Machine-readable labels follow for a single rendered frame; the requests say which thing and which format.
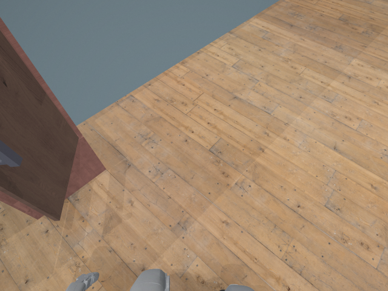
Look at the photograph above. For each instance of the handle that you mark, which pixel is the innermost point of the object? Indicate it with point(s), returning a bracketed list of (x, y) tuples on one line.
[(8, 156)]

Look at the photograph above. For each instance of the robot left hand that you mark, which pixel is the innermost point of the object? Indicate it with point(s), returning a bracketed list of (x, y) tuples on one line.
[(83, 282)]

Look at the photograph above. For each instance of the robot left thigh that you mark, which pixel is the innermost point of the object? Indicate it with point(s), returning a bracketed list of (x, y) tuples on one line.
[(152, 280)]

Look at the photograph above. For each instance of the cupboard door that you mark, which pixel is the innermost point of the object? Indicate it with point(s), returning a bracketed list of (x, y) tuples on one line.
[(33, 127)]

